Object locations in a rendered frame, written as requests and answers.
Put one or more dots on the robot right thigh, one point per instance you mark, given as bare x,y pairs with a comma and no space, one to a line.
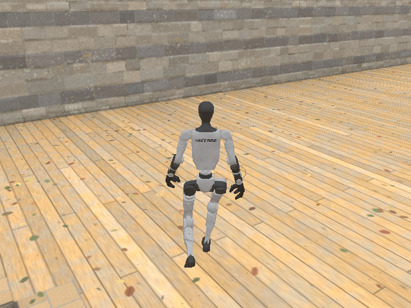
220,187

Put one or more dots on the right robot forearm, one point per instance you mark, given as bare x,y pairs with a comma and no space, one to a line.
236,173

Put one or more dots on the robot right shin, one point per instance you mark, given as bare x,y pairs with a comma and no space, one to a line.
210,221

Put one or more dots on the robot left upper arm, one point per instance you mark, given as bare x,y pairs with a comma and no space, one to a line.
181,146

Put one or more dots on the robot right hand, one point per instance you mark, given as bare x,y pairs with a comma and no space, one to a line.
240,188

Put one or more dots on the robot left hand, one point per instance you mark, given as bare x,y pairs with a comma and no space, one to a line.
174,179

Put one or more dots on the left robot forearm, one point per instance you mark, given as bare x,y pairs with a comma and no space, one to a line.
173,167

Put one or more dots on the robot right upper arm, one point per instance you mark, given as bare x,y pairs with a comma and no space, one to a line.
229,146

